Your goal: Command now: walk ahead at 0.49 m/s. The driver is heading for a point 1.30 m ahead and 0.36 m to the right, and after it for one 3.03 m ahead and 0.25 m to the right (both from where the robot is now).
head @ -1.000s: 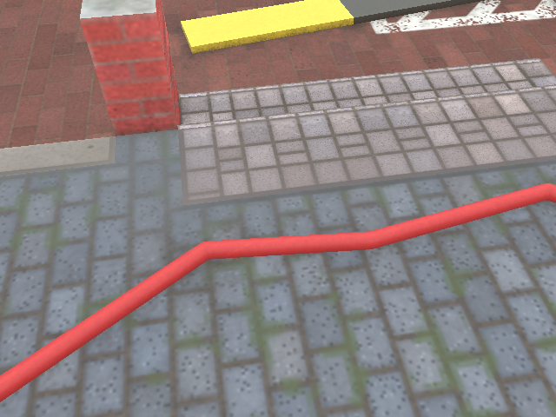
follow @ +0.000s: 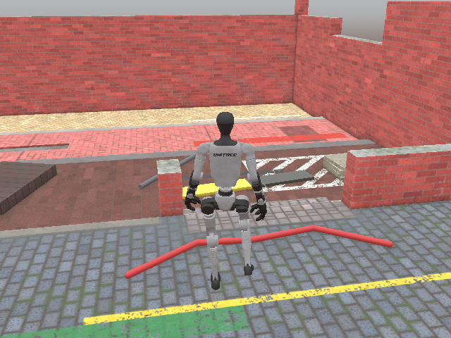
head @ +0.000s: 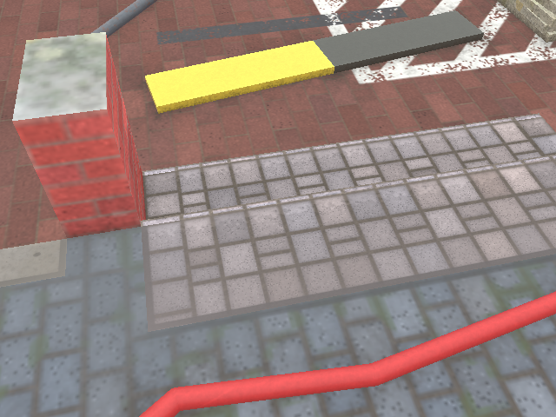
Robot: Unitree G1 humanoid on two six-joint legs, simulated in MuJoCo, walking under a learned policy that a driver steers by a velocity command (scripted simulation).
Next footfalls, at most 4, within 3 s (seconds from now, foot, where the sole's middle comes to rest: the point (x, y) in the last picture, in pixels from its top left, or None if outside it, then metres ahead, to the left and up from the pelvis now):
0.30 right None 0.34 -0.17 -0.78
0.76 left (240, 368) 0.63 0.10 -0.75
1.36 right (341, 256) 0.98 -0.19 -0.78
1.84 left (290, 214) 1.15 -0.05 -0.78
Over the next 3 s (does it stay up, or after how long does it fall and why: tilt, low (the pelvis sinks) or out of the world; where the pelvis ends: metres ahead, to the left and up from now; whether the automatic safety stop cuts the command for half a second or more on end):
stays up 1.47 -0.44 -0.15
